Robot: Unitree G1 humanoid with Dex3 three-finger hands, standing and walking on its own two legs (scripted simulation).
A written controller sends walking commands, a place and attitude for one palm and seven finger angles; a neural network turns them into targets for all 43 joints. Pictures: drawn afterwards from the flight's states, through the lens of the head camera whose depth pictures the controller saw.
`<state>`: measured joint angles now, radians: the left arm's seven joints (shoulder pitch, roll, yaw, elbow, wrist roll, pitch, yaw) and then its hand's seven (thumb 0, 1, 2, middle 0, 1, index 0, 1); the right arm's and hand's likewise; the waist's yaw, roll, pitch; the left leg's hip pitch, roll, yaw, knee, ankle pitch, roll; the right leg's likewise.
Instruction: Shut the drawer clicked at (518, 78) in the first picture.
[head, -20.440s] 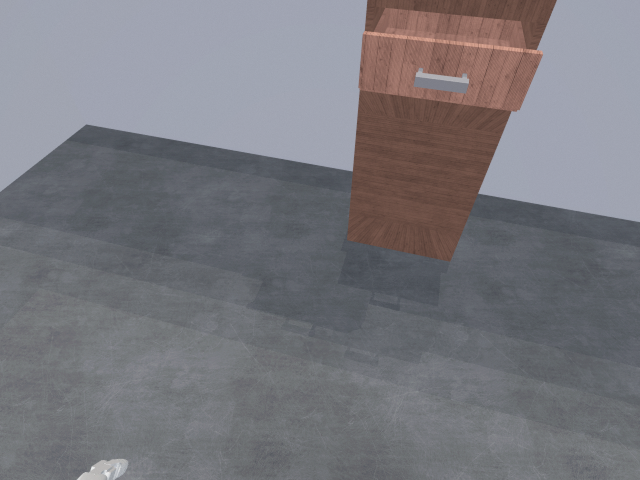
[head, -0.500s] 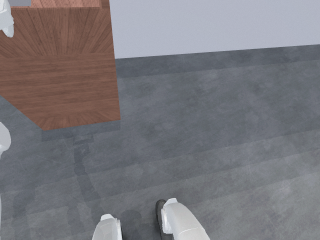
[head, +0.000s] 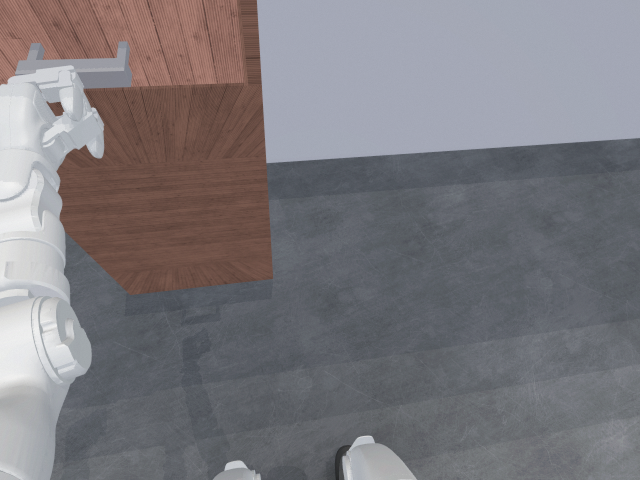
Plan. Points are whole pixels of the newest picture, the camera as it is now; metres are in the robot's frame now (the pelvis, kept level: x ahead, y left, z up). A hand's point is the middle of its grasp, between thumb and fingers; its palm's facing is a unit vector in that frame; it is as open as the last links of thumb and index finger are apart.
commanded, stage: draw the hand back to the body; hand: left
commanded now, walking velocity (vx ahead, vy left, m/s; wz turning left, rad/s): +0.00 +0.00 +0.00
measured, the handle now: (78, 62) +0.61 +0.25 +0.11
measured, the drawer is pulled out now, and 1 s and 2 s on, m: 0.00 0.00 0.00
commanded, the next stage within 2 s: step back with the hand held close in 1.40 s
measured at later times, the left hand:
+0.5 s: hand (32, 207) +0.38 +0.23 +0.15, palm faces +0.07 -1.00 -0.02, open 3.3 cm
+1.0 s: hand out of the picture +0.23 +0.23 +0.19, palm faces +0.41 -0.86 -0.29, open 3.3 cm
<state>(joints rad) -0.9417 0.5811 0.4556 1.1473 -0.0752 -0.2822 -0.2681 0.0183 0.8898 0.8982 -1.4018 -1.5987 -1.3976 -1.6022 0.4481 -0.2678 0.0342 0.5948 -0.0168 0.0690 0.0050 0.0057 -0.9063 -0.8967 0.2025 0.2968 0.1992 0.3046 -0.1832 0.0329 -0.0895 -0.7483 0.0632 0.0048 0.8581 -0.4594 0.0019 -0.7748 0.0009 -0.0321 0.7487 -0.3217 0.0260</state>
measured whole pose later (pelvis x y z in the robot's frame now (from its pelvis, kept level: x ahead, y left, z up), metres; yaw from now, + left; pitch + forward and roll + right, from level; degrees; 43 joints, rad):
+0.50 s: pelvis +0.01 -0.01 +0.02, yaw +2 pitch +8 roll -2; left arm -0.38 0.37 0.33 0.51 -0.24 -0.12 -0.29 0.02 0.90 0.90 -1.40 -1.60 -1.40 -1.60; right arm 0.28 -0.26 0.03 0.55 0.05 0.02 -0.04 0.01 -0.91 -0.90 0.20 0.30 0.20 0.30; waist -0.03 0.04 -0.09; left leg -0.42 0.04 -0.01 0.69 -0.41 -0.01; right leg -0.46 -0.02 -0.05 0.63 -0.31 0.02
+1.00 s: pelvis -0.01 -0.02 +0.04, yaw +3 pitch -4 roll +0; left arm 0.20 0.29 0.24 -0.15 -0.06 -0.09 0.08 0.02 0.89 0.90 -1.41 -1.60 -1.40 -1.60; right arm 0.19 -0.22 0.05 0.63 0.00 -0.09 -0.08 0.01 -0.90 -0.90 0.20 0.30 0.20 0.30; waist 0.05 0.07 0.02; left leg -0.07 0.03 0.00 0.40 -0.27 -0.02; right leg -0.13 -0.03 -0.05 0.40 -0.20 0.01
